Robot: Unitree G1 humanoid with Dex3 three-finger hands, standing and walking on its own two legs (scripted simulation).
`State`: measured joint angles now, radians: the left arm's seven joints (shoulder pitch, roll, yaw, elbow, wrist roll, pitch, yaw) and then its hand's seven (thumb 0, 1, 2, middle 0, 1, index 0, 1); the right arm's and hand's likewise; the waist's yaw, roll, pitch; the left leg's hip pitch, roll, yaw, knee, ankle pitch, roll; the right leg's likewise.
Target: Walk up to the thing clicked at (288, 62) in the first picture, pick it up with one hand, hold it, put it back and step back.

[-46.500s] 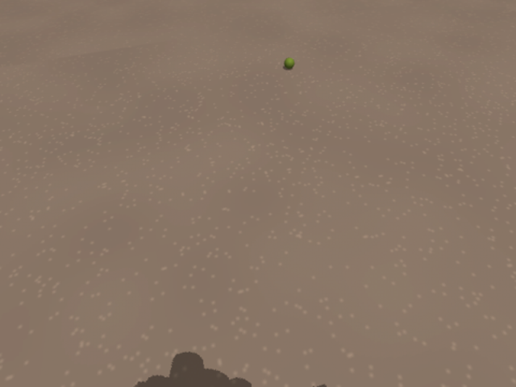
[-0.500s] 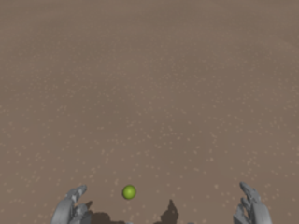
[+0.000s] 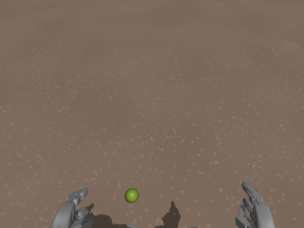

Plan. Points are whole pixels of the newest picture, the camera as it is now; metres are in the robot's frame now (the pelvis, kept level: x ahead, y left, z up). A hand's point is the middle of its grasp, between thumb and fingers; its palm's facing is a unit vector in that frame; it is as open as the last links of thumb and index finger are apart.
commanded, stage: home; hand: left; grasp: from above
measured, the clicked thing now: (132, 195) +0.42 +0.15 -0.67
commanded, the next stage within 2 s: stand in 0.72 s
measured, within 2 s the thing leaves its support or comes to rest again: neither
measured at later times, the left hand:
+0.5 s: hand (90, 219) +0.17 +0.18 -0.04, palm faces +0.05 -0.98 -0.20, open 7.4 cm
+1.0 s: hand out of the picture +0.15 +0.22 -0.09, palm faces +0.02 -0.95 -0.33, open 7.4 cm
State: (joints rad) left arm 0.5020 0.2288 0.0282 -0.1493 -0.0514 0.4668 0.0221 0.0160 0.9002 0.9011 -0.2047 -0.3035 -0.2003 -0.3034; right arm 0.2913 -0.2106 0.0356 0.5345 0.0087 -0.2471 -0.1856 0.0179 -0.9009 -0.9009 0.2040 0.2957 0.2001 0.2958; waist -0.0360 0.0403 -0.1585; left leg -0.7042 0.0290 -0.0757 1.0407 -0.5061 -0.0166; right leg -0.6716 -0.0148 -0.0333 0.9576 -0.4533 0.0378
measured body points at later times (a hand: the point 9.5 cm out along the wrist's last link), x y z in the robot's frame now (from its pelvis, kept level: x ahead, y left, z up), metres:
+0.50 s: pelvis +0.01 +0.00 +0.00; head +0.02 +0.01 +0.45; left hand +0.16 +0.23 -0.03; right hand +0.17 -0.25 -0.06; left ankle +0.01 +0.12 -0.68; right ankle +0.01 -0.15 -0.68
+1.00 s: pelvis -0.01 +0.00 +0.02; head +0.02 +0.01 +0.47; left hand +0.14 +0.27 -0.07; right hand +0.13 -0.27 -0.08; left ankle +0.01 +0.12 -0.68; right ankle +0.01 -0.15 -0.68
